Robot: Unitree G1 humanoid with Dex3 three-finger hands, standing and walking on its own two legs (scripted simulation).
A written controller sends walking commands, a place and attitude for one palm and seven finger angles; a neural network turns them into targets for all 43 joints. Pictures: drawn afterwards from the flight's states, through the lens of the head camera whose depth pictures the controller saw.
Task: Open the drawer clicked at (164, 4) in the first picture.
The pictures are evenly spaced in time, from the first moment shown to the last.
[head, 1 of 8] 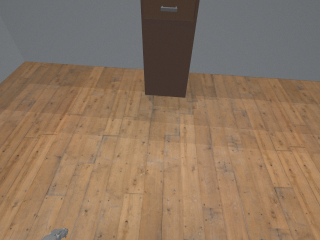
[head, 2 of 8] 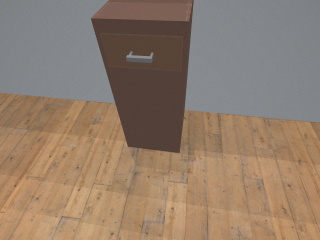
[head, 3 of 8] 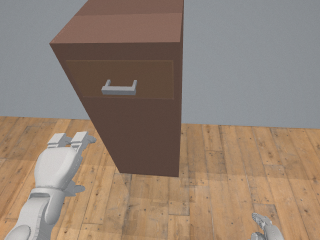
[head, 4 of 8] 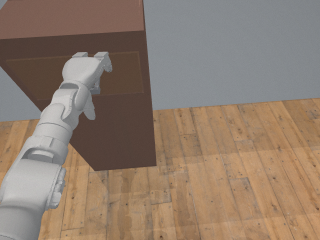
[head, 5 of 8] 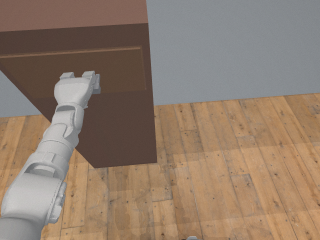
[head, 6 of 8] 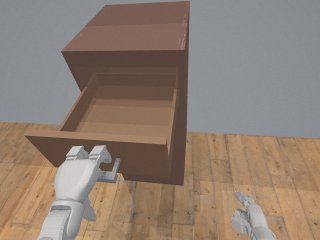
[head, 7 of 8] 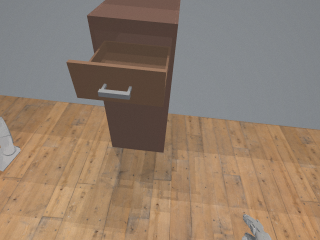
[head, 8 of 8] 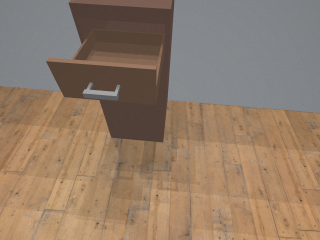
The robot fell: no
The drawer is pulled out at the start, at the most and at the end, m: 0.00 0.30 0.30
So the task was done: yes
